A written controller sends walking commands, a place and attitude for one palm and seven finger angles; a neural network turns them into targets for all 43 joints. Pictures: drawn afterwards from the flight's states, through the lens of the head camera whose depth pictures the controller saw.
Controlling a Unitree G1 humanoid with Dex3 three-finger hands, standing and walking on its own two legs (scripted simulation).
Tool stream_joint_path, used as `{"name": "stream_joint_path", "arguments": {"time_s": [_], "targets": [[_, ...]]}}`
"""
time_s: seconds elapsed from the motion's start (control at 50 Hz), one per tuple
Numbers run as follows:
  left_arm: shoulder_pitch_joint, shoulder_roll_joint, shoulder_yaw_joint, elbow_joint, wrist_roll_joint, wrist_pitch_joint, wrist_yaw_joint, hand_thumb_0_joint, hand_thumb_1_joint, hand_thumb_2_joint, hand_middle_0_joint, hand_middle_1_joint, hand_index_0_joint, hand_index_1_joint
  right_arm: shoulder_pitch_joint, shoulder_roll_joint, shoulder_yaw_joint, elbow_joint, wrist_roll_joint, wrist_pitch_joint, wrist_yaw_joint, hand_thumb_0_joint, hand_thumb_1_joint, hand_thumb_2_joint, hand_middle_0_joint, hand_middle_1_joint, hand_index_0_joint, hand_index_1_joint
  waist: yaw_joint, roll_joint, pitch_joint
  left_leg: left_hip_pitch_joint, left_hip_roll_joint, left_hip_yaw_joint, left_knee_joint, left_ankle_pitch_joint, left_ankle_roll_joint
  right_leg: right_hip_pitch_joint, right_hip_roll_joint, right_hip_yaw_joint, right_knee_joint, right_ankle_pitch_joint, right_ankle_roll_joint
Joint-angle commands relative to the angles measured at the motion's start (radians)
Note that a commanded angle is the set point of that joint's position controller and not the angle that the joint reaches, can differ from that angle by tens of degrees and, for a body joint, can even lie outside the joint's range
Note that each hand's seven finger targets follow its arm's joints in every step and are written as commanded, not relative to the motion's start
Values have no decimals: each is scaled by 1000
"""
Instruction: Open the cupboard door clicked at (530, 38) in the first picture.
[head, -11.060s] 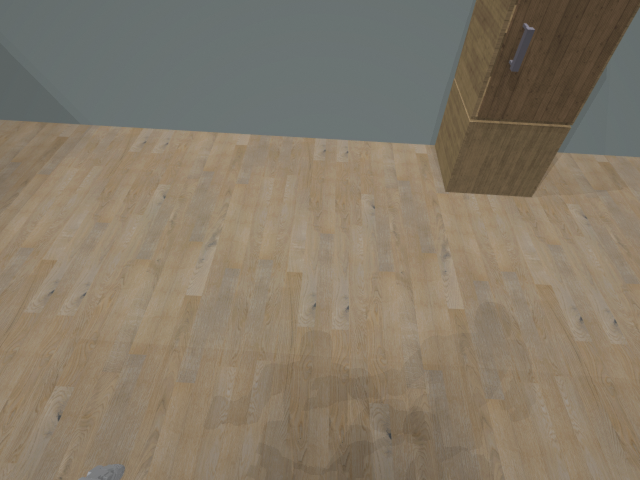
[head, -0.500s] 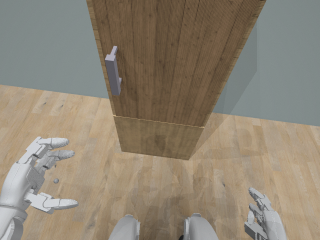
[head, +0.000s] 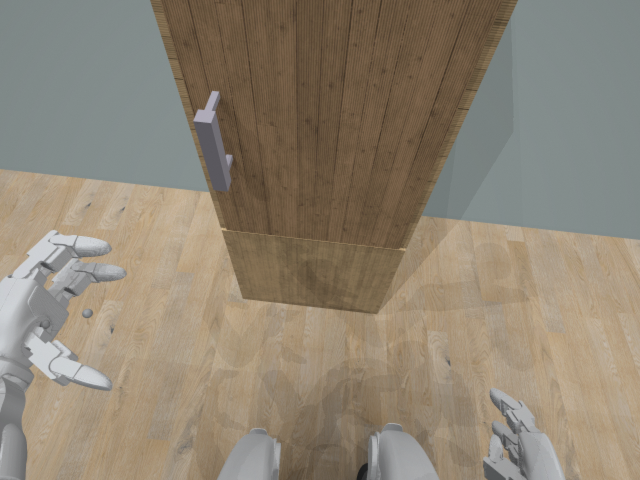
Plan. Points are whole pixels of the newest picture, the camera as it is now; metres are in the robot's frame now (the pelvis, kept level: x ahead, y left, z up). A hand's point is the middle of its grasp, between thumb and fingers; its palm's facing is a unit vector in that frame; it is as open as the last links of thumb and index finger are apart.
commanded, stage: raise the hand with hooked fingers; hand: left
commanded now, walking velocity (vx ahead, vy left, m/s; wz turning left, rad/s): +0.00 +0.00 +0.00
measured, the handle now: (218, 143) +0.56 +0.19 +0.04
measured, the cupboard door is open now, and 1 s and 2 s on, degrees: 0 0 0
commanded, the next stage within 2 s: move the hooked fingers beside the handle in 0.48 s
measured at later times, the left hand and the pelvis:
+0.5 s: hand (89, 309) +0.29 +0.28 +0.05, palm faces -0.05 -1.00 -0.04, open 14.0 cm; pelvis +0.00 +0.00 +0.00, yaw +0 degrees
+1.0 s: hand (106, 270) +0.33 +0.27 +0.05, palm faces -0.06 -1.00 -0.02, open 14.0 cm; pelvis +0.00 +0.01 +0.00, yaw -1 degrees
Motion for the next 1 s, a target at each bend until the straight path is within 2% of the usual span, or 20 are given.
{"name": "stream_joint_path", "arguments": {"time_s": [0.0,0.04,0.1,0.14,0.26,0.3,0.34,0.48,0.52,0.56,0.62,0.64,0.7,0.74,0.76,0.84,0.88,0.92,0.96,0.98], "targets": [[-120,243,106,-163,-36,-61,-9,0,-500,300,-300,-1200,-300,-1200,9,-155,-71,-145,2,-44,-13,0,-900,-900,200,300,200,300,15,72,-311,105,-48,31,-196,373,30,300,55,20,-139,203,-35],[-101,242,105,-158,-38,-58,-17,0,-500,300,-300,-1200,-300,-1200,16,-157,-74,-150,2,-41,-9,0,-900,-900,200,300,200,300,16,64,-325,111,-46,35,-193,397,31,304,58,20,-135,229,-35],[-99,238,104,-140,-37,-51,-7,0,-500,300,-300,-1200,-300,-1200,14,-160,-76,-156,4,-32,-6,0,-900,-900,200,300,200,300,8,36,-277,76,-48,38,-200,332,31,287,55,25,-155,164,-30],[-131,257,116,-167,-37,-64,-3,0,-500,300,-300,-1200,-300,-1200,15,-160,-75,-157,2,-30,-6,0,-900,-900,200,300,200,300,13,70,-299,88,-48,38,-198,346,31,290,58,28,-146,175,-35],[-126,255,114,-188,-29,-88,9,0,-500,300,-300,-1200,-300,-1200,19,-154,-75,-159,-1,-26,-7,0,-900,-900,200,300,200,300,12,95,-315,113,-47,36,-200,369,29,289,58,22,-136,199,-35],[-132,241,100,-182,-29,-83,8,0,-500,300,-300,-1200,-300,-1200,14,-156,-74,-157,2,-24,-9,0,-900,-900,200,300,200,300,4,86,-289,108,-47,34,-205,338,29,271,59,20,-145,170,-33],[-147,258,111,-176,-29,-79,1,0,-500,300,-300,-1200,-300,-1200,17,-158,-73,-155,0,-21,-11,0,-900,-900,200,300,200,300,4,87,-304,111,-47,34,-204,341,29,272,61,20,-142,171,-35],[-138,248,99,-186,-28,-71,-3,0,-500,300,-300,-1200,-300,-1200,10,-157,-70,-161,0,-19,-9,0,-900,-900,200,300,200,300,7,103,-304,136,-45,24,-211,367,24,263,62,7,-136,192,-37],[-143,242,99,-170,-36,-69,-5,0,-500,300,-300,-1200,-300,-1200,13,-157,-69,-162,-2,-19,-12,0,-900,-900,200,300,200,300,2,70,-295,119,-47,23,-201,366,27,262,68,4,-132,189,-40],[-144,236,95,-159,-33,-67,-7,0,-500,300,-300,-1200,-300,-1200,10,-157,-68,-161,1,-16,-11,0,-900,-900,200,300,200,300,2,79,-285,122,-46,23,-209,346,24,249,65,5,-137,173,-37],[-264,246,76,-161,-22,-70,-4,0,-500,300,-300,-1200,-300,-1200,12,-162,-66,-146,-3,-18,-20,0,-900,-900,200,300,200,300,-14,107,-282,117,-44,19,-193,339,24,221,66,5,-123,163,-42],[-282,251,78,-139,-14,-68,-2,0,-500,300,-300,-1200,-300,-1200,18,-163,-65,-138,-2,-15,-21,0,-900,-900,200,300,200,300,-18,89,-287,126,-41,17,-198,337,23,214,65,3,-128,160,-40],[-343,242,52,-110,3,-65,-1,0,-500,300,-300,-1200,-300,-1200,20,-165,-66,-129,0,-14,-27,0,-900,-900,200,300,200,300,-22,112,-291,129,-41,15,-202,314,22,193,59,4,-127,139,-39],[-376,256,52,-123,9,-65,-3,0,-500,300,-300,-1200,-300,-1200,24,-164,-66,-127,-3,-12,-28,0,-900,-900,200,300,200,300,-15,130,-332,163,-40,11,-203,358,19,203,59,5,-122,166,-43],[-348,267,67,-108,9,-61,-1,0,-500,300,-300,-1200,-300,-1200,27,-165,-67,-130,-3,-10,-27,0,-900,-900,200,300,200,300,-7,107,-344,161,-39,9,-206,373,18,220,57,3,-121,178,-42],[-340,282,88,-84,14,-54,17,0,-500,300,-300,-1200,-300,-1200,28,-160,-64,-135,-3,6,-18,0,-900,-900,200,300,200,300,3,111,-358,156,-38,16,-210,410,16,240,58,3,-120,208,-41],[-380,258,65,-62,20,-51,30,0,-500,300,-300,-1200,-300,-1200,29,-159,-64,-133,-1,15,-16,0,-900,-900,200,300,200,300,-12,110,-326,145,-37,15,-217,378,15,215,57,0,-125,185,-39],[-420,283,86,-12,17,-53,39,0,-500,300,-300,-1200,-300,-1200,36,-164,-62,-127,-3,21,-18,0,-900,-900,200,300,200,300,-18,71,-306,105,-38,18,-210,339,20,223,61,5,-130,163,-40],[-462,307,94,26,37,-61,40,0,-500,300,-300,-1200,-300,-1200,41,-167,-61,-119,-3,32,-19,0,-900,-900,200,300,200,300,-19,87,-316,93,-38,24,-212,308,21,221,56,13,-131,142,-39],[-485,289,75,39,41,-65,38,0,-500,300,-300,-1200,-300,-1200,42,-166,-61,-121,-3,34,-19,0,-900,-900,200,300,200,300,-25,80,-311,89,-39,27,-211,299,23,217,56,17,-134,138,-38]]}}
